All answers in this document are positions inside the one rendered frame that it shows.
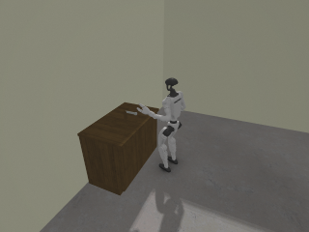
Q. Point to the robot left forearm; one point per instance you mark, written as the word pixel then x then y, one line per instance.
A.
pixel 161 118

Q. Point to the left robot upper arm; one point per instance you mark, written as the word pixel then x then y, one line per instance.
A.
pixel 166 105

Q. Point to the robot left hand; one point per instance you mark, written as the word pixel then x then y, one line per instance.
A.
pixel 145 110

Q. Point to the right robot upper arm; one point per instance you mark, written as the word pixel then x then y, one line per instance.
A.
pixel 183 106

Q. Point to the right robot shin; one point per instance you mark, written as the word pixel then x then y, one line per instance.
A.
pixel 172 149

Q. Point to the counter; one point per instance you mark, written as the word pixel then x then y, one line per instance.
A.
pixel 116 146

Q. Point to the humanoid robot head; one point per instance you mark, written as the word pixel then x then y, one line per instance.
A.
pixel 171 81

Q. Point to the tap lever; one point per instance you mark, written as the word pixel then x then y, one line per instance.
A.
pixel 130 112

